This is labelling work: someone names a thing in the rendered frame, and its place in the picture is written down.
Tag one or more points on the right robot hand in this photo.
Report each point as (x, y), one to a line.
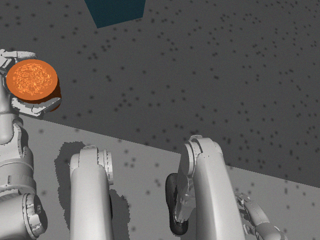
(253, 215)

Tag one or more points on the left robot hand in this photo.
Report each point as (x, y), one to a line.
(9, 103)

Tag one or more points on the right robot arm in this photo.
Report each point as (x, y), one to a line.
(268, 231)

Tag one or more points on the right robot foot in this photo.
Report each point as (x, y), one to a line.
(171, 193)

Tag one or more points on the left robot arm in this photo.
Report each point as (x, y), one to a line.
(22, 216)

